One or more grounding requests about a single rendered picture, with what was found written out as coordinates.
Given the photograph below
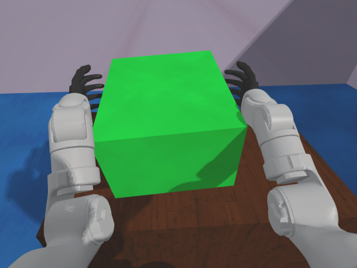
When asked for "left robot hand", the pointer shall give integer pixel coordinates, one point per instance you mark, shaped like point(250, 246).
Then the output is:
point(79, 80)

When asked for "left robot upper arm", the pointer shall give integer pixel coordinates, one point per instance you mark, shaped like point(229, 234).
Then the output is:
point(74, 231)

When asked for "right robot upper arm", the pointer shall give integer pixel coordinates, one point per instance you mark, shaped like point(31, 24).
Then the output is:
point(306, 215)

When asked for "right robot hand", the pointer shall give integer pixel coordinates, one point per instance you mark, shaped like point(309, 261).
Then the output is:
point(248, 81)

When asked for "left robot forearm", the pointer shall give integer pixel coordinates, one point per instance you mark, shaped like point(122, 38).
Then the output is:
point(71, 143)

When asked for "right robot forearm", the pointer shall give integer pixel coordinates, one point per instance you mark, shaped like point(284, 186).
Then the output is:
point(285, 160)

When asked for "pedestal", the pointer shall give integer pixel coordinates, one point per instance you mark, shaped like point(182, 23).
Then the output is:
point(223, 227)

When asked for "carton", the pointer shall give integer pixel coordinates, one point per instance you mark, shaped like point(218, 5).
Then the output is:
point(167, 123)

